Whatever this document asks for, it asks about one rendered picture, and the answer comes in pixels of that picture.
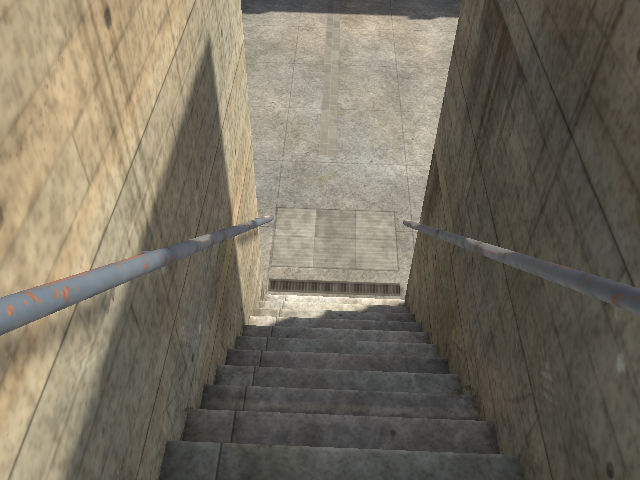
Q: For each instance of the stairs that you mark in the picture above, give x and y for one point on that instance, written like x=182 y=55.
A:
x=336 y=388

